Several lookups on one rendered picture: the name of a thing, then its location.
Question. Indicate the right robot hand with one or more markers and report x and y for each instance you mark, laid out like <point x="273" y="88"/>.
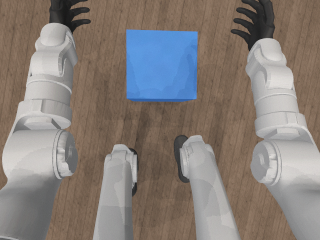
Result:
<point x="263" y="21"/>

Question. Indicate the right robot foot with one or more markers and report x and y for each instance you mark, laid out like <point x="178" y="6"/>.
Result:
<point x="178" y="143"/>

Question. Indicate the left robot hand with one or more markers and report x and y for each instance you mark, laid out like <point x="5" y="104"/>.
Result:
<point x="60" y="12"/>

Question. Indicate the robot right upper arm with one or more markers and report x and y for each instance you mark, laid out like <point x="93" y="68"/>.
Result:
<point x="290" y="169"/>

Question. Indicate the robot left upper arm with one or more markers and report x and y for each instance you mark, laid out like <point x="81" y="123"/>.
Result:
<point x="35" y="163"/>

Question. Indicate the right robot shin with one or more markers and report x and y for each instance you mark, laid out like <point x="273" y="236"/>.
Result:
<point x="197" y="138"/>

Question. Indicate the robot left forearm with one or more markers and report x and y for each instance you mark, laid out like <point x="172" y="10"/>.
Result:
<point x="49" y="83"/>

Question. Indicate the robot right forearm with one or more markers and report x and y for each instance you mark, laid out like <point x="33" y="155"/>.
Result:
<point x="274" y="95"/>

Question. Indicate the carton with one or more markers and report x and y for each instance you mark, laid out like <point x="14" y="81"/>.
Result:
<point x="161" y="65"/>

